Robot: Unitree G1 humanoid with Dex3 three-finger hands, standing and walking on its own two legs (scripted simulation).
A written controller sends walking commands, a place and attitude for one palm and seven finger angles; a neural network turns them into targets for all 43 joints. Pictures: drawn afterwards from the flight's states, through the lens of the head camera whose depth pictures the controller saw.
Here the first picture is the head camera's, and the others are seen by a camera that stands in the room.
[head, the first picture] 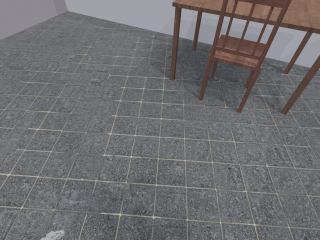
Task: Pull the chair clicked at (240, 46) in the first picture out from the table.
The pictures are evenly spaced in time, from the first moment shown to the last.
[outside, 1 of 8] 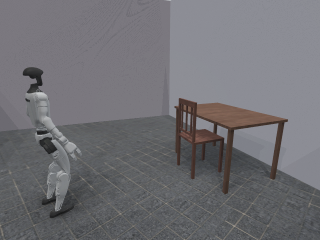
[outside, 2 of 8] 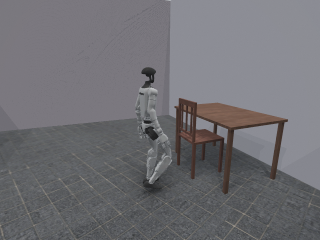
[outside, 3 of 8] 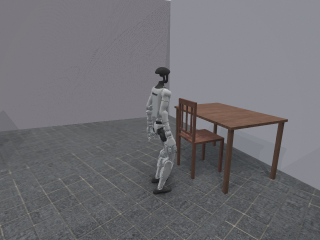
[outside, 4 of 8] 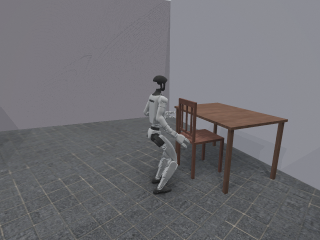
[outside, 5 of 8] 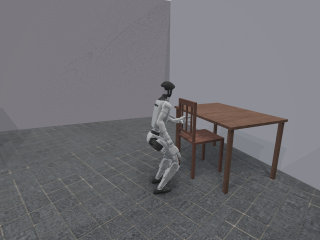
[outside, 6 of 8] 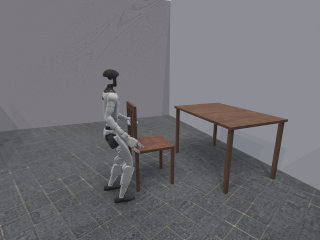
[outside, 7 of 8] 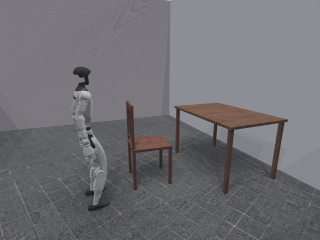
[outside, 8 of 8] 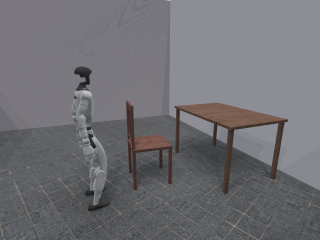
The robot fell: no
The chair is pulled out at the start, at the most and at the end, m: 0.00 0.68 0.68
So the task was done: yes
